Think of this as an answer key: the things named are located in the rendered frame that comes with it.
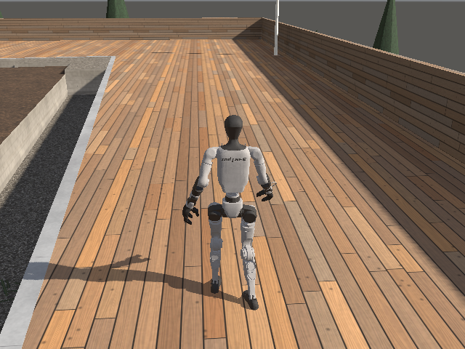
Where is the left robot hand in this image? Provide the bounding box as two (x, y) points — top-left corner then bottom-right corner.
(182, 204), (199, 225)

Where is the robot right upper arm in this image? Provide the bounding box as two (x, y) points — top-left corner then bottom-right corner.
(248, 146), (268, 185)

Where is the right robot shin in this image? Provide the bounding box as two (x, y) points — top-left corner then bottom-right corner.
(243, 247), (256, 300)

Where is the right robot hand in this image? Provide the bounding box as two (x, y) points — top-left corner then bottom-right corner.
(256, 190), (273, 201)

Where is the robot left forearm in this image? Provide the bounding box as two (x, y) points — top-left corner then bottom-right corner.
(186, 176), (203, 209)

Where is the robot right forearm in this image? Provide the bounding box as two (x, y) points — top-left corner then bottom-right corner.
(261, 173), (272, 194)

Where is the robot left upper arm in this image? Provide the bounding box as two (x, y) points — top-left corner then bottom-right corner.
(197, 147), (219, 188)

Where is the robot left thigh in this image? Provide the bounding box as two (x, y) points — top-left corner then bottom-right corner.
(208, 202), (223, 251)

